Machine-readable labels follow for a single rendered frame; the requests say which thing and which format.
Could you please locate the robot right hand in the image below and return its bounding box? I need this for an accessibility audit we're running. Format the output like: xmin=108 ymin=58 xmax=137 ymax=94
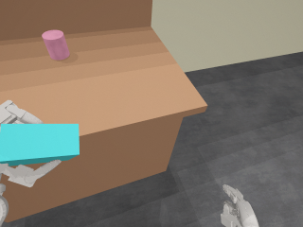
xmin=221 ymin=184 xmax=259 ymax=227

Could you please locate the table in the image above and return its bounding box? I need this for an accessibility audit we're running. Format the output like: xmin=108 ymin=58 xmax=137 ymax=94
xmin=0 ymin=0 xmax=208 ymax=223

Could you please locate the robot left hand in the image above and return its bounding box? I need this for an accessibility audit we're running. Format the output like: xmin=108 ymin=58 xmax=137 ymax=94
xmin=0 ymin=100 xmax=61 ymax=187

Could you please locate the sponge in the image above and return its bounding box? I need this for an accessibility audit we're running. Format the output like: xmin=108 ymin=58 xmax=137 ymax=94
xmin=0 ymin=124 xmax=80 ymax=166

